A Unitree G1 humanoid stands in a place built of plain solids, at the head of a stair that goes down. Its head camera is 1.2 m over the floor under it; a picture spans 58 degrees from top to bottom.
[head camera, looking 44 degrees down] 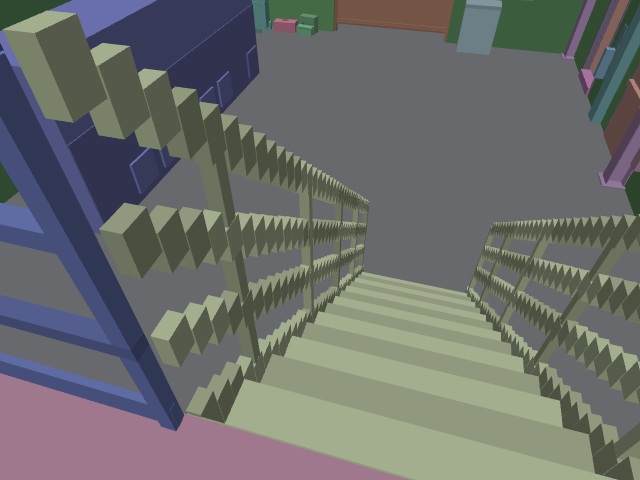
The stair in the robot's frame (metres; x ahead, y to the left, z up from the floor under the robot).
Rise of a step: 0.21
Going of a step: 0.24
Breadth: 1.33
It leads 16 degrees to the right of straight ahead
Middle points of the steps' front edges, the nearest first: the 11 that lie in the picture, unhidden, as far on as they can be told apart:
0.59 -0.33 -0.21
0.82 -0.39 -0.41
1.04 -0.46 -0.62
1.27 -0.52 -0.83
1.50 -0.58 -1.03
1.73 -0.65 -1.24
1.95 -0.71 -1.45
2.18 -0.78 -1.66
2.41 -0.84 -1.86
2.64 -0.90 -2.07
2.86 -0.97 -2.28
